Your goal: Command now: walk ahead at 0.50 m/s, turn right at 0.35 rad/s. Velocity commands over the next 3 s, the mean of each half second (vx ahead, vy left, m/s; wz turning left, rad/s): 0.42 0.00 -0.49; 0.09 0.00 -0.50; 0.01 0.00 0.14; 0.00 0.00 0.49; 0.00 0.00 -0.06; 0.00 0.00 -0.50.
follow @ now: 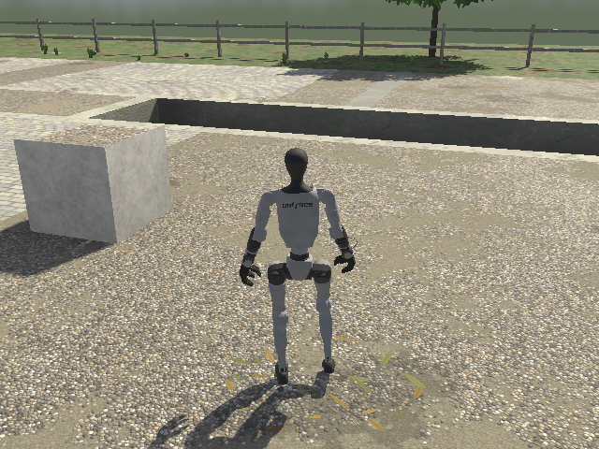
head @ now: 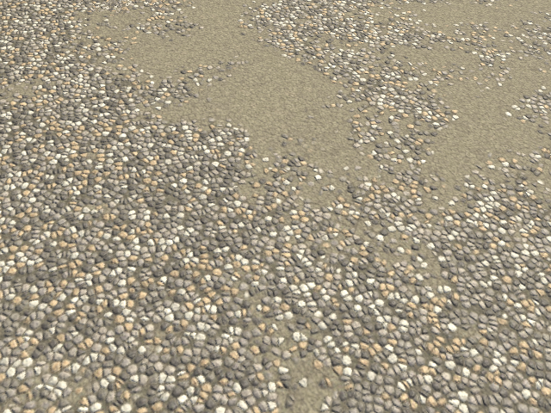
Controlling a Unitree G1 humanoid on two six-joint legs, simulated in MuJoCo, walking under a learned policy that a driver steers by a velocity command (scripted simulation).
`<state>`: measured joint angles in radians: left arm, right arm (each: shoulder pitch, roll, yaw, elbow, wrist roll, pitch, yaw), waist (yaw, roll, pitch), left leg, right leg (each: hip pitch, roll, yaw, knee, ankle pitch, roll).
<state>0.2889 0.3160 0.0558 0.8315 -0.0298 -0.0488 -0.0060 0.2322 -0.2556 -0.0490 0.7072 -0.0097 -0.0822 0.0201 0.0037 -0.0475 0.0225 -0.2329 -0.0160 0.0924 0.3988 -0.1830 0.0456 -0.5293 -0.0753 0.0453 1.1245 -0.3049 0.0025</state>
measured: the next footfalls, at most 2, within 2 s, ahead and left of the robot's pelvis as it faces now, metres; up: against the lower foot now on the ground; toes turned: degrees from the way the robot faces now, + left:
right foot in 0.34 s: +0.34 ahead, -0.16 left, +0.00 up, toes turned -15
left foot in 0.82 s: +0.46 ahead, -0.01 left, +0.00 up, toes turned -25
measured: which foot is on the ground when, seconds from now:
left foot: down 0.00-0.36, up 0.38-0.80, down 0.82-1.00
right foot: up 0.00-0.32, down 0.34-0.82, up 0.84-1.00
